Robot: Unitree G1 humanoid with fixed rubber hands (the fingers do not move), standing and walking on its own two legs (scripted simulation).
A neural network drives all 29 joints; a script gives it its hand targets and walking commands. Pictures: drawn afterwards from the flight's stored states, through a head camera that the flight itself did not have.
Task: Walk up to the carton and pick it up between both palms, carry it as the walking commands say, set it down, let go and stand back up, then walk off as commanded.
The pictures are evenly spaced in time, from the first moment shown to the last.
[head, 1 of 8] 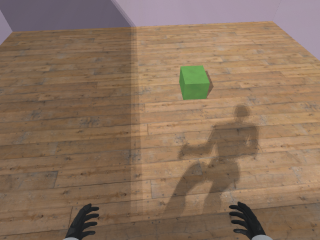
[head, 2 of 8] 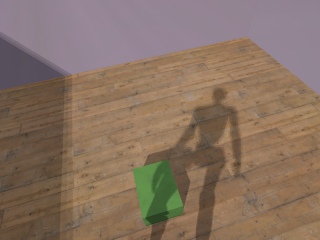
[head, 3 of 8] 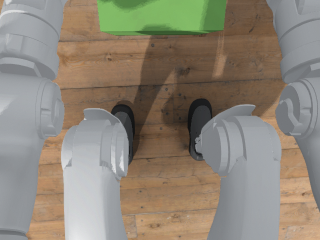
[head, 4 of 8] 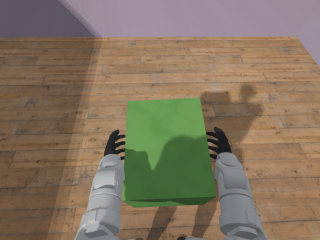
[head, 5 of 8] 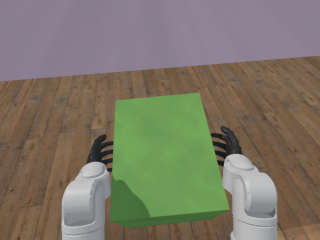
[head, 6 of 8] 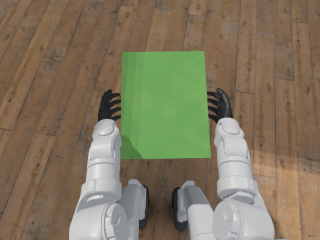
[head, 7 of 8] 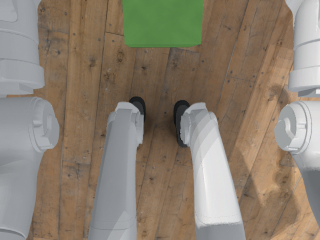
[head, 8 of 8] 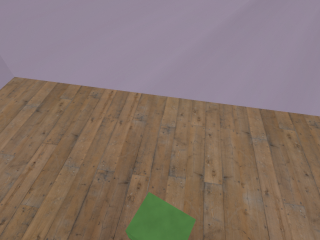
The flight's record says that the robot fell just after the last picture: no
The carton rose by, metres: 0.71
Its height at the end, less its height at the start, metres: +0.00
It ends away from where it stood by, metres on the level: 2.12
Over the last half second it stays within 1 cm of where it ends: no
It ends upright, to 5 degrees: yes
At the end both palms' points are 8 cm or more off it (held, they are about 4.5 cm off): yes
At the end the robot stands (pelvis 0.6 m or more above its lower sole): yes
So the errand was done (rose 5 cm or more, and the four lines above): no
